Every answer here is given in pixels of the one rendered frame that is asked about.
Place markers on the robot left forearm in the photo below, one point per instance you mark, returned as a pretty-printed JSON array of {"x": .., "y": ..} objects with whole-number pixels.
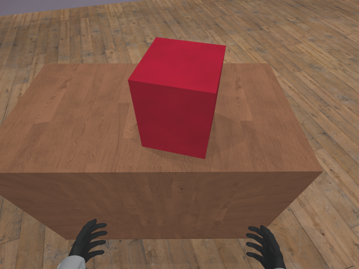
[{"x": 72, "y": 262}]

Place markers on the robot left hand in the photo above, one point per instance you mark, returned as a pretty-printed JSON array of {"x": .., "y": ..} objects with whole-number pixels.
[{"x": 82, "y": 244}]

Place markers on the robot right hand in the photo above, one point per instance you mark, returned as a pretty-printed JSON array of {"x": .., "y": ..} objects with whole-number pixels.
[{"x": 272, "y": 257}]

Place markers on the pedestal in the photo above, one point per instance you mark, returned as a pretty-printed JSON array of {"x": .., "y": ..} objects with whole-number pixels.
[{"x": 70, "y": 152}]

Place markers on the carton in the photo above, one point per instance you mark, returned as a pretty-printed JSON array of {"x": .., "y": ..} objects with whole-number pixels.
[{"x": 174, "y": 91}]

